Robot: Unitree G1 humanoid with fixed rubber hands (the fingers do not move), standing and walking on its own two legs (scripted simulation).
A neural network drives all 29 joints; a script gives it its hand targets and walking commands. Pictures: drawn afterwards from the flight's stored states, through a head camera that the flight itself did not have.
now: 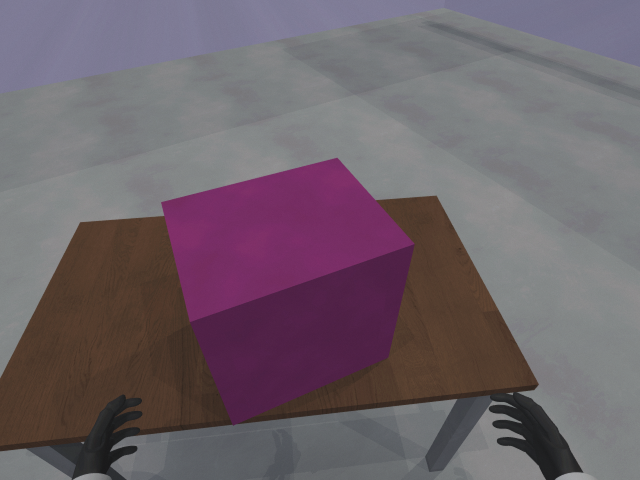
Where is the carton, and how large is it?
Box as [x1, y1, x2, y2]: [161, 158, 414, 425]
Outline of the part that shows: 337,158 161,202 189,320 233,425 388,356 414,244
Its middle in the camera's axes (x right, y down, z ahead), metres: -0.05 +0.09 +0.64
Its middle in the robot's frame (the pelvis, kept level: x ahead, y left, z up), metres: +0.44 +0.03 -0.03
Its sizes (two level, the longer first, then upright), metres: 0.293 0.231 0.295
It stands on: a table, 0.59 m high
